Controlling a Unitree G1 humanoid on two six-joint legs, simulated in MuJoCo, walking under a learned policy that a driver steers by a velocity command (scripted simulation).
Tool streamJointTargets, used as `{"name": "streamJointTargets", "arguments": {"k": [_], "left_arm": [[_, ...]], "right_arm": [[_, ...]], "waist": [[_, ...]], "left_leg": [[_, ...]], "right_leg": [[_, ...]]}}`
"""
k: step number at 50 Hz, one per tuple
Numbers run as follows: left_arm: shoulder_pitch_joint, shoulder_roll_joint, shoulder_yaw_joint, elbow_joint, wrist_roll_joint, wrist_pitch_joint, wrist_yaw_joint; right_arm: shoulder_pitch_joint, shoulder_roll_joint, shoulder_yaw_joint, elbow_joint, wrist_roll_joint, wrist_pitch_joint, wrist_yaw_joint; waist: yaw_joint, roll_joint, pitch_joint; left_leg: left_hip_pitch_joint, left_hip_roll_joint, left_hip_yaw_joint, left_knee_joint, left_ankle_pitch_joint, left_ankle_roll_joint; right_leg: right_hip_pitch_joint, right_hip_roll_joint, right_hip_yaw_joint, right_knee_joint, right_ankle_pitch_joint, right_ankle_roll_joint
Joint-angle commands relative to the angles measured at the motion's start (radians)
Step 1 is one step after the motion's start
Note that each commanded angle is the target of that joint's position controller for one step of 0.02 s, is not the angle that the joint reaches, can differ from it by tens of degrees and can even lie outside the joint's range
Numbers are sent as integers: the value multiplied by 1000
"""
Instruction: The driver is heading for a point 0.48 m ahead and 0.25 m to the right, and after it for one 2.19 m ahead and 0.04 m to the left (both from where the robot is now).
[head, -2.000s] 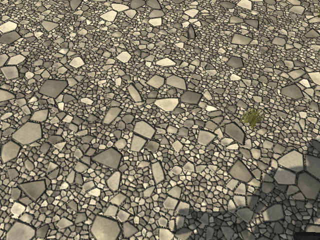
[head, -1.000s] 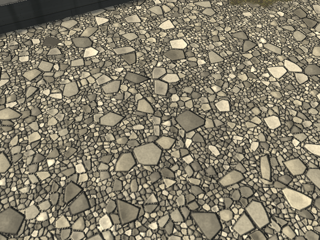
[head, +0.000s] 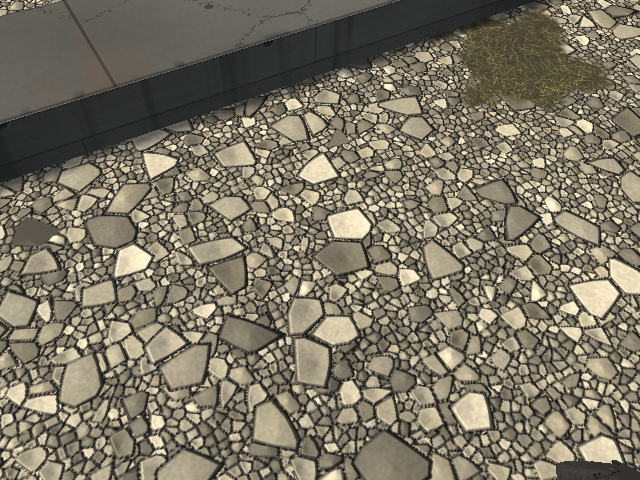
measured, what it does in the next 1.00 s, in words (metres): walks ahead, turning right: right foot, then left foot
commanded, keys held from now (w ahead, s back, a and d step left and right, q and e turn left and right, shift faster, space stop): w+e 0.60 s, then w+q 0.40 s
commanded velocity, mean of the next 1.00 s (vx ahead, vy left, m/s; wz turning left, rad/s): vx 0.50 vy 0.00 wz -0.30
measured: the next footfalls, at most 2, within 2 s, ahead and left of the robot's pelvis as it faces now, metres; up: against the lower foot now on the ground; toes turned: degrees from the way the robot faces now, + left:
right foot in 0.44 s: +0.37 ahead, -0.17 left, +0.00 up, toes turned -18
left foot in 1.00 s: +0.75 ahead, -0.09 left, +0.00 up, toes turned -16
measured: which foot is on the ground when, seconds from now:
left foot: down 0.00-0.44, up 0.46-0.98, down 1.00-1.00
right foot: up 0.00-0.42, down 0.44-1.00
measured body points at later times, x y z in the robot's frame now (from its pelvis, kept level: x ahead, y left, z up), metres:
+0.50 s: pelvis +0.26 -0.06 -0.01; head +0.30 -0.08 +0.43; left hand +0.53 +0.13 -0.09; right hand +0.22 -0.36 -0.14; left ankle +0.11 +0.12 -0.67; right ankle +0.34 -0.16 -0.73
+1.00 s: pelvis +0.56 -0.13 -0.01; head +0.59 -0.14 +0.44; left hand +0.68 +0.14 -0.13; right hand +0.67 -0.42 -0.10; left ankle +0.71 -0.08 -0.73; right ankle +0.34 -0.16 -0.72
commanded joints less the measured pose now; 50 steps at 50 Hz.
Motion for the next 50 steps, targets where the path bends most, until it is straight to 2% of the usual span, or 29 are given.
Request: {"name": "streamJointTargets", "arguments": {"k": [1, 2, 4, 6, 9, 13, 16, 18, 20, 21, 22, 23, 24, 25, 26, 27, 28, 29, 31, 32, 34, 37, 40, 43, 45, 47, 48, 49, 50], "left_arm": [[-72, 127, 31, -113, -10, -22, 6], [-76, 111, 34, -117, -1, -15, 5], [-50, 75, 35, -112, -6, 7, 0], [-72, 50, 32, -129, -2, 24, 0], [-132, 37, 28, -160, 5, 29, -5], [-257, 13, 15, -203, 8, 19, -33], [-336, 15, 12, -245, 7, 20, -49], [-355, 29, 17, -268, 8, 22, -58], [-304, 63, 36, -273, 10, 28, -60], [-209, 95, 55, -254, 8, 32, -57], [-46, 146, 87, -210, 5, 36, -47], [97, 237, 120, -177, 1, 48, -24], [31, 321, 121, -199, -2, 33, -25], [47, 227, 93, -224, 3, 14, -34], [14, 181, 78, -214, 11, -2, -38], [-43, 158, 70, -218, 9, -9, -37], [-105, 129, 62, -229, 13, -11, -34], [-139, 109, 53, -246, 26, -12, -28], [-150, 101, 49, -247, 26, -17, -19], [-139, 100, 46, -237, 26, -21, -14], [-107, 111, 47, -212, 27, -25, -3], [-76, 116, 42, -184, 28, -27, 3], [-40, 131, 43, -149, 30, -33, 1], [-15, 133, 46, -110, 30, -27, 0], [-9, 138, 50, -94, 28, -16, 5], [-35, 155, 55, -97, 28, -5, 14], [-47, 166, 57, -102, 31, 2, 21], [-70, 167, 54, -110, 31, 12, 27], [-71, 154, 44, -128, 38, 11, 37]], "right_arm": [[203, -129, -42, 12, -1, 1, -9], [160, -105, -37, 17, -5, -3, -8], [120, -89, -38, 29, -11, -15, -10], [116, -108, -47, 46, -10, -25, -15], [133, -135, -57, 72, -13, -22, -24], [159, -170, -66, 93, -5, -7, -34], [202, -192, -76, 117, 10, 11, -35], [208, -209, -83, 127, 22, 26, -35], [193, -240, -92, 123, 32, 39, -40], [181, -250, -95, 120, 37, 48, -42], [167, -238, -89, 115, 40, 52, -43], [192, -180, -66, 97, 7, 45, -44], [270, -51, -25, 40, -20, 16, -32], [152, -143, -39, 32, 19, -19, -19], [77, -175, -47, 3, 49, -37, -12], [72, -162, -43, 9, 35, -46, -19], [80, -165, -49, 21, 8, -46, -27], [103, -171, -54, 27, 1, -35, -25], [134, -150, -52, 38, -4, -11, -22], [136, -133, -47, 46, -7, -1, -21], [80, -106, -35, 34, -6, 8, -20], [-4, -88, -22, 20, 7, 4, -9], [-80, -84, -15, 1, 21, 0, 5], [-124, -92, -14, -23, 27, -3, 23], [-133, -92, -13, -40, 26, -6, 38], [-79, -110, -22, -38, 21, -5, 47], [-13, -135, -35, -25, 18, -1, 44], [115, -173, -58, 4, 15, 2, 39], [264, -227, -79, 26, 14, 8, 28]], "waist": [[-124, 113, -122], [-96, 127, -78], [-60, 147, -51], [-50, 115, -23], [-59, 82, 4], [-105, 61, 38], [-129, 54, 65], [-119, 63, 65], [-71, 98, 8], [-12, 105, -49], [78, 82, -132], [120, -57, -218], [-16, -271, -308], [66, -129, -364], [62, -88, -222], [17, -7, -145], [-24, 9, -101], [-55, -14, -94], [-76, -16, -91], [-76, -14, -84], [-53, -26, -52], [-9, -42, -25], [30, -41, 17], [45, -27, 51], [39, -25, 52], [0, -52, 3], [-35, -73, -54], [-108, -61, -129], [-178, -11, -225]], "left_leg": [[509, 316, -427, -297, -165, 155], [423, 285, -342, -326, -82, 151], [335, 250, -218, -379, 20, 148], [308, 255, -137, -409, 113, 160], [332, 251, -37, -429, 186, 167], [365, 240, 82, -435, 213, 146], [455, 267, 121, -411, 244, 134], [518, 283, 146, -357, 360, 117], [550, 281, 177, -221, 691, 95], [539, 267, 194, -77, 821, 82], [448, 228, 220, 138, 802, 49], [184, 175, 221, 461, 409, -1], [-225, -43, 70, 769, -440, -53], [-325, -22, -122, 843, -432, -33], [-391, 18, -113, 810, -329, -9], [-349, 61, -113, 727, -242, 0], [-281, 90, -114, 641, -190, -7], [-215, 108, -123, 603, -153, -13], [-172, 113, -102, 534, -115, -42], [-168, 113, -86, 493, -76, -56], [-197, 117, -69, 376, 44, -75], [-171, 102, -50, 177, 257, -64], [-163, 81, -38, 62, 359, -39], [-244, 64, -48, 1, 294, -3], [-273, 44, -44, -20, 203, 26], [-185, -2, -3, -24, 109, 59], [-88, -41, 31, -11, 65, 78], [85, -84, 59, -38, 82, 106], [367, -2, -80, -32, 136, 159]], "right_leg": [[-502, -92, 32, 279, 111, -4], [-466, -119, 38, 232, 167, 2], [-392, -143, 31, 200, 220, 13], [-415, -150, 27, 167, 263, 25], [-463, -150, 26, 31, 380, 39], [-427, -134, -49, -193, 527, 23], [-442, -123, -85, -284, 500, -4], [-430, -101, -115, -319, 430, -33], [-314, -37, -172, -323, 327, -74], [-189, 7, -199, -334, 295, -101], [50, 53, -201, -397, 353, -139], [350, -74, 26, -421, 365, -199], [604, -296, 617, -565, 142, -383], [619, -336, 730, -685, 60, -377], [520, -315, 596, -700, 137, -333], [378, -270, 477, -693, 250, -300], [255, -231, 384, -697, 364, -277], [180, -206, 337, -716, 439, -270], [113, -192, 267, -743, 559, -275], [91, -184, 216, -755, 616, -273], [77, -165, 138, -775, 672, -251], [77, -131, 45, -793, 613, -196], [119, -166, 26, -824, 512, -182], [259, -217, 6, -800, 560, -177], [345, -247, -14, -753, 671, -164], [383, -246, -50, -657, 964, -137], [392, -236, -68, -563, 1159, -122], [357, -201, -109, -385, 1274, -95], [164, -173, -131, -131, 1104, -56]]}}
